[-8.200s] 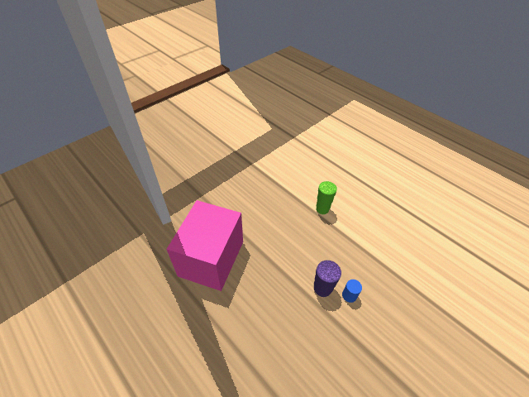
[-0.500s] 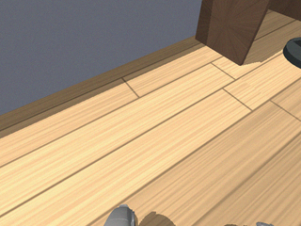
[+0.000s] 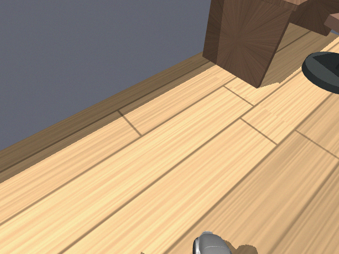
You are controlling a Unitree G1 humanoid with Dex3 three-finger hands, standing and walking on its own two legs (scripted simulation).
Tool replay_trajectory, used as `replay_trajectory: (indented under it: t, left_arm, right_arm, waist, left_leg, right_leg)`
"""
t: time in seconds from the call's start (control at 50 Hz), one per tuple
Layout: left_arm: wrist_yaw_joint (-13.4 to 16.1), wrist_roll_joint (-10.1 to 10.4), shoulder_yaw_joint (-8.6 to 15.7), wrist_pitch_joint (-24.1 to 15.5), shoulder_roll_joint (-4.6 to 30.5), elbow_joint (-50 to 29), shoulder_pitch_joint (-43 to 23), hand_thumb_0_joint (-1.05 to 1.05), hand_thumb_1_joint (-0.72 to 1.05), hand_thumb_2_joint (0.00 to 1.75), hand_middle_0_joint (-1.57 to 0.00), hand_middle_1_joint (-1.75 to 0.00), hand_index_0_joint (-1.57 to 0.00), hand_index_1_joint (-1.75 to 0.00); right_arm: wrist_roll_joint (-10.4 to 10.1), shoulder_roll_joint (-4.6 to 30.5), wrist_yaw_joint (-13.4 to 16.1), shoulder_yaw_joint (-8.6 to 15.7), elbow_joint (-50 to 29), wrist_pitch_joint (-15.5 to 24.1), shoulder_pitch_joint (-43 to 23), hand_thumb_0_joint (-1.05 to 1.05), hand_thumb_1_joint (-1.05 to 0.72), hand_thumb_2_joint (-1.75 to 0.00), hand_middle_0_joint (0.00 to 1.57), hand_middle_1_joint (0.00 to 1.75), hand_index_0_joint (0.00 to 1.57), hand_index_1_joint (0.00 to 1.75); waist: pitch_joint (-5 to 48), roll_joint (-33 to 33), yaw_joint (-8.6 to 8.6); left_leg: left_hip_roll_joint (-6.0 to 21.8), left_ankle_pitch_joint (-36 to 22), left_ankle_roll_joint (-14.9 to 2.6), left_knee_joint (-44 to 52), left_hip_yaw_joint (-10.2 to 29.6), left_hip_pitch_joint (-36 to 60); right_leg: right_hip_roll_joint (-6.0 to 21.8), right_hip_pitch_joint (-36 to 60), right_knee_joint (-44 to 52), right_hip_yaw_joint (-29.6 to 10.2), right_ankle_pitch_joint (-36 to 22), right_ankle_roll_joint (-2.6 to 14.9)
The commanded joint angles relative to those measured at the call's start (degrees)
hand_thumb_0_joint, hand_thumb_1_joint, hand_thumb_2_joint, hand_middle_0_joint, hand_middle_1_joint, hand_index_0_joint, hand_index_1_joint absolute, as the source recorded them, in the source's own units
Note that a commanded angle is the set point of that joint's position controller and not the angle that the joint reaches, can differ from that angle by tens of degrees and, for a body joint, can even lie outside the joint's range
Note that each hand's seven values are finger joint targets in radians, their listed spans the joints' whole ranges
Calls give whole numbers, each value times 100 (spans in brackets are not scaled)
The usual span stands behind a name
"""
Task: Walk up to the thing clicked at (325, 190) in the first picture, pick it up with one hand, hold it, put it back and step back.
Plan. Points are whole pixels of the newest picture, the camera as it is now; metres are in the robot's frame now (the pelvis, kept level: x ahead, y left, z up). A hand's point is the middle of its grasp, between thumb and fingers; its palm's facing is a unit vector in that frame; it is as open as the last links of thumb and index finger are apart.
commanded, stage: walk up
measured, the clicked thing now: out of the picture -0.46 +0.95 -0.69
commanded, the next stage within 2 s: none
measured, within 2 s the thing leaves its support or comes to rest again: neither
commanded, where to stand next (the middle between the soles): +0.57 +0.02 m, yaw +1 degrees
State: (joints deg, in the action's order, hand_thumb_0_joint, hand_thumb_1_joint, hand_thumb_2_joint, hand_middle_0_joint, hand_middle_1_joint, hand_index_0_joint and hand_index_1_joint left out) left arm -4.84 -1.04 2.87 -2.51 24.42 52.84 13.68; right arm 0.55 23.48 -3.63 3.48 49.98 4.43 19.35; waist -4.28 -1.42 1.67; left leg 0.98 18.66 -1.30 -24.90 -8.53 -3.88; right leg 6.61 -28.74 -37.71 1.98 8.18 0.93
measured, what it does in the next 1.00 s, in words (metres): walks ahead: right foot, then left foot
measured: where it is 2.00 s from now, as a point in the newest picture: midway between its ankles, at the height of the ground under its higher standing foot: (161, 195)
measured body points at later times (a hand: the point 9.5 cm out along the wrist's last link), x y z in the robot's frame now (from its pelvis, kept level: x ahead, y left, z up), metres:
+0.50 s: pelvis +0.20 +0.02 -0.02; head +0.21 +0.03 +0.43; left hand +0.23 +0.35 -0.14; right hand +0.28 -0.32 -0.11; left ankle +0.29 +0.14 -0.74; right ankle +0.16 -0.13 -0.73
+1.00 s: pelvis +0.37 +0.01 -0.02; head +0.39 -0.01 +0.43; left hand +0.46 +0.33 -0.11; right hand +0.40 -0.32 -0.14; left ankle +0.32 +0.13 -0.69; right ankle +0.44 -0.12 -0.74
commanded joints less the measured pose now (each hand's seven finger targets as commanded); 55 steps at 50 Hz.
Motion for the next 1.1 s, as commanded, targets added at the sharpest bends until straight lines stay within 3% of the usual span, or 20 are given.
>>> replay_trajectory:
  t: [0.0,0.04,0.08,0.12,0.2,0.34,0.44,0.46,0.48,0.5,0.54,0.6,0.7,0.84,0.86,0.88,0.9,0.92,1.0,1.08]
  left_arm:
    - [70,42,314,-229,888,-440,-141,0,90,90,-20,-30,-20,-30]
    - [185,27,476,-316,1204,-245,700,0,90,90,-20,-30,-20,-30]
    - [294,66,659,-357,2074,-315,1287,0,90,90,-20,-30,-20,-30]
    - [333,199,556,-326,1777,-440,771,0,90,90,-20,-30,-20,-30]
    - [321,118,426,-351,1366,-681,139,0,90,90,-20,-30,-20,-30]
    - [245,39,482,-361,1510,-799,216,0,90,90,-20,-30,-20,-30]
    - [229,-10,323,-250,1247,-846,-47,0,90,90,-20,-30,-20,-30]
    - [220,-15,200,-231,904,-871,134,0,90,90,-20,-30,-20,-30]
    - [248,112,173,-214,723,-860,278,0,90,90,-20,-30,-20,-30]
    - [349,37,284,-192,1287,-732,173,0,90,90,-20,-30,-20,-30]
    - [343,110,246,-183,1270,-468,373,0,90,90,-20,-30,-20,-30]
    - [265,100,267,-149,1235,-293,583,0,90,90,-20,-30,-20,-30]
    - [121,25,274,-89,1022,-511,38,0,90,90,-20,-30,-20,-30]
    - [152,21,369,-215,1001,-363,317,0,90,90,-20,-30,-20,-30]
    - [210,12,450,-256,1153,-268,743,0,90,90,-20,-30,-20,-30]
    - [283,-24,587,-312,1550,-244,1206,0,90,90,-20,-30,-20,-30]
    - [338,11,637,-362,1968,-414,1218,0,90,90,-20,-30,-20,-30]
    - [320,99,597,-331,1973,-453,1007,0,90,90,-20,-30,-20,-30]
    - [361,134,444,-292,1507,-646,297,0,90,90,-20,-30,-20,-30]
    - [302,33,464,-295,1521,-799,294,0,90,90,-20,-30,-20,-30]
  right_arm:
    - [-57,1506,157,416,-554,109,-184,0,-90,-90,20,30,20,30]
    - [-68,1138,173,251,-594,92,69,0,-90,-90,20,30,20,30]
    - [-93,1042,192,172,-682,51,137,0,-90,-90,20,30,20,30]
    - [-94,1322,249,255,-443,-23,-33,0,-90,-90,20,30,20,30]
    - [-45,1262,86,294,-112,-96,352,0,-90,-90,20,30,20,30]
    - [76,1061,-61,316,-265,-15,-352,0,-90,-90,20,30,20,30]
    - [105,1346,37,507,58,84,540,0,-90,-90,20,30,20,30]
    - [120,1684,110,600,121,129,971,0,-90,-90,20,30,20,30]
    - [121,2156,146,661,-59,184,1091,0,-90,-90,20,30,20,30]
    - [-35,2226,145,684,-175,163,790,0,-90,-90,20,30,20,30]
    - [-26,1709,206,484,-309,175,213,0,-90,-90,20,30,20,30]
    - [-28,1550,234,399,-329,194,61,0,-90,-90,20,30,20,30]
    - [-4,1652,214,436,-436,178,139,0,-90,-90,20,30,20,30]
    - [-28,1483,177,340,-618,49,-126,0,-90,-90,20,30,20,30]
    - [-37,1276,184,246,-640,42,-20,0,-90,-90,20,30,20,30]
    - [-58,915,189,126,-727,63,103,0,-90,-90,20,30,20,30]
    - [-58,811,192,65,-767,29,182,0,-90,-90,20,30,20,30]
    - [0,1329,268,226,-641,-48,-54,0,-90,-90,20,30,20,30]
    - [-60,1295,193,249,-274,-59,277,0,-90,-90,20,30,20,30]
    - [26,1142,36,288,-267,-79,99,0,-90,-90,20,30,20,30]
  waist:
    - [236,601,-143]
    - [870,-273,-570]
    - [1037,-1318,-802]
    - [426,-452,-601]
    - [174,-746,-198]
    - [129,-663,-374]
    - [370,236,271]
    - [452,1385,499]
    - [397,2022,477]
    - [208,1366,385]
    - [32,608,45]
    - [151,990,-68]
    - [23,946,75]
    - [259,446,-285]
    - [519,29,-521]
    - [723,-1128,-746]
    - [654,-1528,-692]
    - [386,-776,-661]
    - [80,-770,-216]
    - [47,-949,-297]
  left_leg:
    - [1279,-1687,-820,171,791,-607]
    - [770,-1976,-498,-1705,394,-1124]
    - [-263,1120,-133,-4005,484,-3284]
    - [229,666,-127,-4398,1325,-3186]
    - [445,-30,-21,-3397,1027,-2624]
    - [504,-653,168,-1300,624,-2097]
    - [104,-261,-1,-870,304,153]
    - [779,1186,-305,38,1566,666]
    - [2227,2346,-910,1422,4517,731]
    - [2636,2111,-1465,1418,5021,314]
    - [1933,625,-1101,1070,3165,-137]
    - [1540,-782,-991,918,1895,-533]
    - [1574,-484,-1238,1051,1532,-510]
    - [1141,-680,-807,-294,893,-1378]
    - [921,-943,-644,-1159,710,-1697]
    - [415,-527,-371,-2788,297,-2490]
    - [-216,1055,-105,-3709,406,-3615]
    - [168,1252,-96,-4058,994,-3468]
    - [541,438,-12,-3219,1102,-2849]
    - [423,25,94,-2059,682,-2291]
  right_leg:
    - [-396,1196,604,359,-186,109]
    - [-377,2857,1092,53,275,334]
    - [1891,3904,2239,-3793,1352,1333]
    - [1619,2808,2227,-2901,1051,1364]
    - [800,1772,2450,-1194,1050,1078]
    - [820,1378,2325,-725,1585,1157]
    - [415,-27,723,-227,2324,748]
    - [-28,-649,-1051,171,1864,517]
    - [-928,-1592,-2478,205,2174,210]
    - [-519,-1479,-2882,-509,2336,254]
    - [-229,-1120,-2800,-841,1473,198]
    - [-63,-436,-2047,-496,1169,25]
    - [7,-263,-880,-135,804,-85]
    - [-580,1842,680,364,175,65]
    - [-590,2636,817,161,473,180]
    - [373,3274,1539,-1305,1439,505]
    - [1706,3553,2403,-3681,1955,1152]
    - [1931,2870,2298,-3824,1968,1574]
    - [1047,1823,2143,-1626,830,1238]
    - [822,1252,2244,-1071,1606,1252]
